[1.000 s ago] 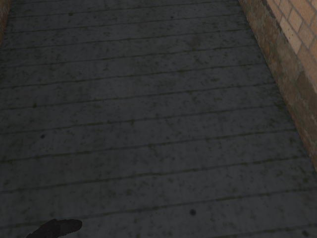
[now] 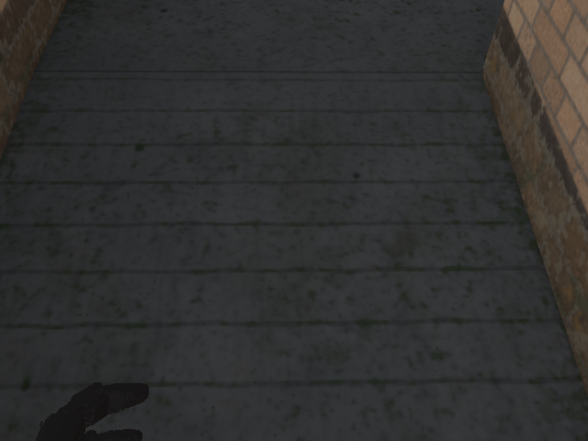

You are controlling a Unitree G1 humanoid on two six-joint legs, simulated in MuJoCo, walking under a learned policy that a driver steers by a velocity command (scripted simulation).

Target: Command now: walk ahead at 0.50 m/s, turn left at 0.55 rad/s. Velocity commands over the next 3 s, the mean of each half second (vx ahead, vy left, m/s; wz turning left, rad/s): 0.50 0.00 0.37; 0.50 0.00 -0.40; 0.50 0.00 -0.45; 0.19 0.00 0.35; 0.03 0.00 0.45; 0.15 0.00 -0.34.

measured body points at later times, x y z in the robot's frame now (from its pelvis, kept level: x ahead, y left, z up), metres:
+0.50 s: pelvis +0.24 +0.06 +0.01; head +0.27 +0.08 +0.46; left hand +0.18 +0.33 -0.13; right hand +0.51 -0.12 -0.05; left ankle +0.32 +0.18 -0.71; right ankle +0.12 -0.13 -0.70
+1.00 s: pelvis +0.49 +0.07 +0.02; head +0.52 +0.06 +0.47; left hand +0.72 +0.28 -0.06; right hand +0.49 -0.21 -0.11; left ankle +0.32 +0.19 -0.70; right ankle +0.62 -0.04 -0.67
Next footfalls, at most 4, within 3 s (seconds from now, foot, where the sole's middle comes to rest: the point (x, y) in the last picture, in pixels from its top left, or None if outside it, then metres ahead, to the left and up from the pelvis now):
0.46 left None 0.36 0.20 -0.74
1.02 right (295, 355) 0.66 -0.04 -0.71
1.50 left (243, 231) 1.02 0.07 -0.68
1.92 right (327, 219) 1.04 -0.16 -0.68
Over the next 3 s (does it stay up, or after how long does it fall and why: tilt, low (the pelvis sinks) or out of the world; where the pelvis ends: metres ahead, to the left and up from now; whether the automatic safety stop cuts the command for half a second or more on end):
stays up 1.02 0.00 0.10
